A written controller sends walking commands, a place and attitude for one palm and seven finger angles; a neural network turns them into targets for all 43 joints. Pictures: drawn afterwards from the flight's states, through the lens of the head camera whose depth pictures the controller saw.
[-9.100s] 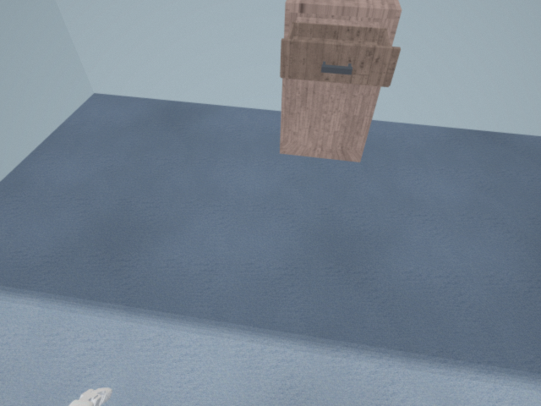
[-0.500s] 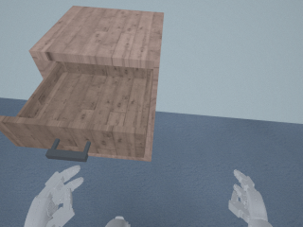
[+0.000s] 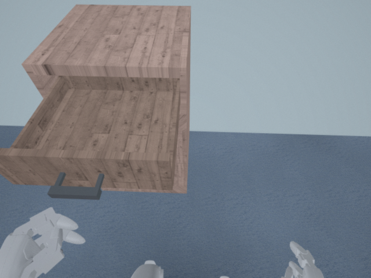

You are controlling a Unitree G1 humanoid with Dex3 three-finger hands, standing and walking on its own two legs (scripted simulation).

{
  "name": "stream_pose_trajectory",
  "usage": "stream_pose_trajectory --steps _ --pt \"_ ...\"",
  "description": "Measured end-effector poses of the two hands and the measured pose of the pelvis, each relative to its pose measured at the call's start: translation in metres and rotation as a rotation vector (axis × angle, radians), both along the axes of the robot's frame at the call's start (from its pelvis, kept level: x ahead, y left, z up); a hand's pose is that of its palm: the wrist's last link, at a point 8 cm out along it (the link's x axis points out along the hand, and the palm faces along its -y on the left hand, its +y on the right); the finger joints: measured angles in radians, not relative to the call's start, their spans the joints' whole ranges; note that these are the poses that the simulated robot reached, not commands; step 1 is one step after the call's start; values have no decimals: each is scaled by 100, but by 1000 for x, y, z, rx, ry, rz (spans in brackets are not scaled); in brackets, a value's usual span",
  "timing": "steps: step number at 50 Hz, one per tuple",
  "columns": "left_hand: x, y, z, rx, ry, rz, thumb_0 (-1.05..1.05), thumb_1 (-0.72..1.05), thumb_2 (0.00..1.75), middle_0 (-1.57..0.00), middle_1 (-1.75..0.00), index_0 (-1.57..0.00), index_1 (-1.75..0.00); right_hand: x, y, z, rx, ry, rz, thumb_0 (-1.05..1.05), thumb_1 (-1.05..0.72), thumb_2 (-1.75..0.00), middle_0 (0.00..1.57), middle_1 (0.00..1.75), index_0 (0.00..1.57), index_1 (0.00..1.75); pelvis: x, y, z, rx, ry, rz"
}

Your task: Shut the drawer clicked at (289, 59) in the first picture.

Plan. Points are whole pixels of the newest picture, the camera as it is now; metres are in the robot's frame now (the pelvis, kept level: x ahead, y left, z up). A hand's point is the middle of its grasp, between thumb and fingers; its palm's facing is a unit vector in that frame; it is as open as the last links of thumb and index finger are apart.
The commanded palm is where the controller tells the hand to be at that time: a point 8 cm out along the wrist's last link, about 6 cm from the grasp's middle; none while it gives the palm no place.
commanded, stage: raise the hand and make a fist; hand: left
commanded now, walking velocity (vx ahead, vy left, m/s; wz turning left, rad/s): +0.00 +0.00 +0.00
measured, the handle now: (78, 184) +0.33 +0.27 +0.00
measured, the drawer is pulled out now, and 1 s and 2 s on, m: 0.29 0.29 0.29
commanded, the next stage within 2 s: bring the fist close to the handle in 1.04 s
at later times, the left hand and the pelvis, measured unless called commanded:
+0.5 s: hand (47, 267) +0.14 +0.22 +0.08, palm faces +0.01 -1.00 -0.04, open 3.2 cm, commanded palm +0.10 +0.28 +0.09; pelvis +0.00 +0.04 +0.00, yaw +1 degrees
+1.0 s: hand (49, 262) +0.15 +0.22 +0.09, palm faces +0.02 -0.99 -0.11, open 3.3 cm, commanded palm +0.10 +0.27 +0.10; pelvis +0.00 +0.02 +0.01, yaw +1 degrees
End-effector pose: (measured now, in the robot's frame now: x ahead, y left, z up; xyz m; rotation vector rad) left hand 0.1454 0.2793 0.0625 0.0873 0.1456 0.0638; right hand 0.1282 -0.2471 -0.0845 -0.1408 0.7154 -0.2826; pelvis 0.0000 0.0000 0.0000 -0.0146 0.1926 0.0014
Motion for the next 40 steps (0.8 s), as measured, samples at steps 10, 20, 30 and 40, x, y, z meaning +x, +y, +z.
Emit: stream_pose_trajectory --steps 10,20,30,40 --pt "-19 2 -3 -30 -57 -64 2 90 90 -109 -126 -109 -126 35 12 23 -77 -110 73 2 -90 -90 20 30 20 30 -1 22 -3 -24 10 12" --pt "-17 0 18 -46 -94 -59 2 90 90 -129 -147 -128 -147 83 74 57 6 -284 191 1 -90 -90 20 30 21 30 -1 38 2 -41 -26 24" --pt "-28 -5 32 -31 -89 -57 2 90 90 -138 -158 -138 -158 79 95 60 28 -269 257 1 -90 -90 21 30 21 31 -3 44 4 -47 -50 32" --pt "-23 -9 34 -15 -63 -61 2 90 90 -140 -159 -140 -160 49 68 44 21 -181 175 1 -90 -90 21 30 21 31 -3 37 6 -39 -55 25"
